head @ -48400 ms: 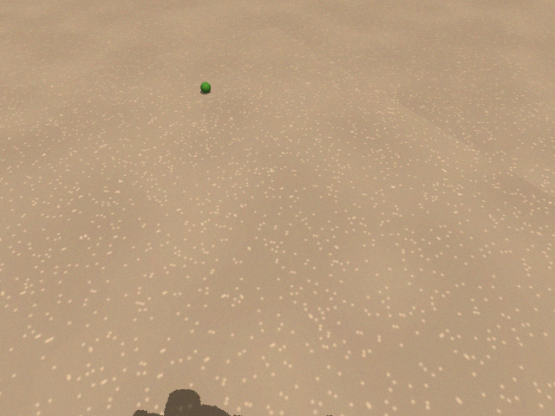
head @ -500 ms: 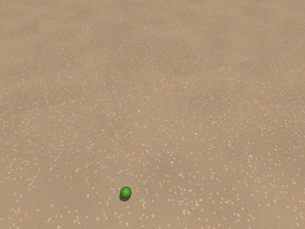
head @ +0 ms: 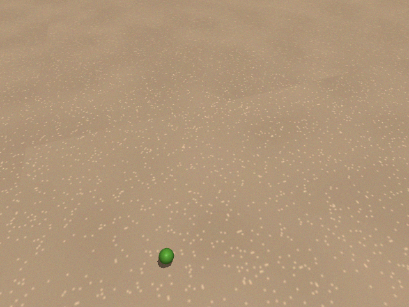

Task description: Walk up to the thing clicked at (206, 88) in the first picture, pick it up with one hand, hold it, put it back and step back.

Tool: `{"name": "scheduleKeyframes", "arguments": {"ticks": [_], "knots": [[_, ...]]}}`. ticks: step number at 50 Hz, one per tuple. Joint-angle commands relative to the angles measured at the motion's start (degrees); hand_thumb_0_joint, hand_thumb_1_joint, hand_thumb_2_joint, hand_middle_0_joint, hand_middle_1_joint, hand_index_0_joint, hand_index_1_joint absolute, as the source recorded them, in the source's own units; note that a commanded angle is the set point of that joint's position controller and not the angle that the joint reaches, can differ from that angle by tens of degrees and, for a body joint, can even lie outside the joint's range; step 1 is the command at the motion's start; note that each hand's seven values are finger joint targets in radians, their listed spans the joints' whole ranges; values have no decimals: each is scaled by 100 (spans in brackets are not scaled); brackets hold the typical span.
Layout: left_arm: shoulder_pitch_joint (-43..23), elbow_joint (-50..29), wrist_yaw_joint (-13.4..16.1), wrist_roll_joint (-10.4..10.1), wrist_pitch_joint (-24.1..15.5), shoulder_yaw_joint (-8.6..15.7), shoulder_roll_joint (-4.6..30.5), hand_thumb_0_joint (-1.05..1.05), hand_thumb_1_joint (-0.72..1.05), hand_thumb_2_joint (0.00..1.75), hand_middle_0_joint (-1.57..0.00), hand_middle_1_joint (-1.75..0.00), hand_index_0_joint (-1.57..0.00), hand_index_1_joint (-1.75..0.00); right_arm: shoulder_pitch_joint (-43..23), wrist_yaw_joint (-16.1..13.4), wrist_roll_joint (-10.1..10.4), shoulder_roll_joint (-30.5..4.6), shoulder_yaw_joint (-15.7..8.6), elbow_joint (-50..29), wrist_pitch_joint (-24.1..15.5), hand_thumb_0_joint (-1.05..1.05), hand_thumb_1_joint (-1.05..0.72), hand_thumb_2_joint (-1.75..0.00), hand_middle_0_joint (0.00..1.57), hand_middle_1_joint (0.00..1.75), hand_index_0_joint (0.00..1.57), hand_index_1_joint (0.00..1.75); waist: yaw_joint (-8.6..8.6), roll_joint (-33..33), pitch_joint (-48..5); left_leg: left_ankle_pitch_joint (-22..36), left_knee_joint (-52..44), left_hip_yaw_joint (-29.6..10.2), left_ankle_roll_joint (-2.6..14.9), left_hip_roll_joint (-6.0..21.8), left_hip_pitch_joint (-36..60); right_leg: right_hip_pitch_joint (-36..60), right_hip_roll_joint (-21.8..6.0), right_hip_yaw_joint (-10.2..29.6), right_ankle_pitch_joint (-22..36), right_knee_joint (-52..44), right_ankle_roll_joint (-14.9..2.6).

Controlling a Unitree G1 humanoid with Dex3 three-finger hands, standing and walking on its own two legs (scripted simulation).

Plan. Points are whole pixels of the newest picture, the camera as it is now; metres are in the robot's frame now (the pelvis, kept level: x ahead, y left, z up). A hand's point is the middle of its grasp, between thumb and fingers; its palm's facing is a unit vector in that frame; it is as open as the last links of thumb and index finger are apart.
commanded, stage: stand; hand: left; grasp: from above
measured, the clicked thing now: (166, 256) +0.46 +0.22 -0.74
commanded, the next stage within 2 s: step back in 1.22 s
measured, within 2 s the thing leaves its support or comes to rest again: neither
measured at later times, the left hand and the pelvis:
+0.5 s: hand out of the picture +0.07 +0.25 -0.16, palm faces +0.02 -0.94 -0.34, open 7.3 cm; pelvis +0.00 +0.00 +0.00, yaw +0 degrees
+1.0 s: hand out of the picture +0.07 +0.25 -0.16, palm faces +0.01 -0.94 -0.34, open 7.3 cm; pelvis +0.01 +0.00 +0.00, yaw +0 degrees
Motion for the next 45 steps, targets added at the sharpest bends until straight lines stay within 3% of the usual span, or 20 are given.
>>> {"name": "scheduleKeyframes", "arguments": {"ticks": [1,4,7,17,19,21,23,38,45], "knots": [[-207,-350,58,16,-146,214,1204,0,90,90,-20,-30,-20,-30,-225,-50,36,-1146,-192,-302,-108,0,-90,-90,20,30,20,30,9,-37,-378,839,-327,-298,305,439,-157,152,-501,447,655,-407,-157],[-253,-349,57,12,-149,215,1193,0,90,90,-20,-30,-20,-30,-192,-52,36,-1133,-179,-275,-107,0,-90,-90,20,30,20,30,-17,-41,-398,869,-312,-265,304,446,-153,187,-512,454,717,-412,-161],[-253,-347,39,28,-148,209,1242,0,90,90,-20,-30,-20,-30,-267,-37,32,-1140,-184,-276,-95,0,-90,-90,20,30,20,30,-2,-115,-232,478,-415,-293,291,437,-238,52,-481,458,176,-497,-167],[-303,-386,28,1,-189,209,1259,0,90,90,-20,-30,-20,-30,-319,-15,49,-1188,-188,-277,-109,0,-90,-90,20,30,20,30,-11,12,-389,790,-373,-277,298,467,-190,216,-519,457,603,-479,-177],[-293,-392,18,9,-182,208,1254,0,90,90,-20,-30,-20,-30,-377,-11,45,-1191,-190,-286,-113,0,-90,-90,20,30,20,30,9,-35,-393,770,-382,-272,299,480,-137,153,-506,433,546,-480,-185],[-305,-389,2,6,-170,204,1270,0,90,90,-20,-30,-20,-30,-300,-4,44,-1191,-178,-248,-115,0,-90,-90,20,30,20,30,-17,-12,-253,390,-496,-267,274,441,-317,117,-474,450,177,-522,-177],[-309,-394,4,5,-171,201,1258,0,90,90,-20,-30,-20,-30,-329,-2,39,-1211,-182,-265,-118,0,-90,-90,20,30,20,30,-11,-2,-370,601,-460,-293,309,484,-255,193,-517,451,421,-472,-192],[-246,-404,-7,-20,-193,183,1305,0,90,90,-20,-30,-20,-30,-349,5,55,-1240,-164,-264,-136,0,-90,-90,20,30,20,30,-6,-45,-479,970,-413,-275,297,503,-40,150,-529,436,710,-421,-202],[-255,-407,-18,-19,-175,183,1338,0,90,90,-20,-30,-20,-30,-330,13,56,-1267,-165,-262,-124,0,-90,-90,20,30,20,30,-20,-48,-406,716,-484,-276,282,507,-116,96,-527,470,460,-453,-222]]}}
